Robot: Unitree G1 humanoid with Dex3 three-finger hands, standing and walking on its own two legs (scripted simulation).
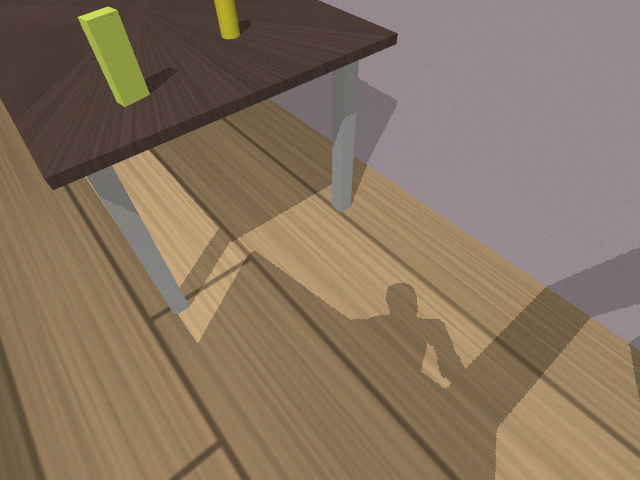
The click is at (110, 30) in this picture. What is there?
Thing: carton on end
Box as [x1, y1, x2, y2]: [78, 7, 149, 106]
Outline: 79,16 78,19 117,102 126,106 148,95 149,93 117,10 110,7 105,7
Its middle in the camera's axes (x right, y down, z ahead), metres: -0.46 -0.43 +0.89
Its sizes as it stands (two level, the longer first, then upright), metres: 0.072 0.036 0.193
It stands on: a support 0.76 m high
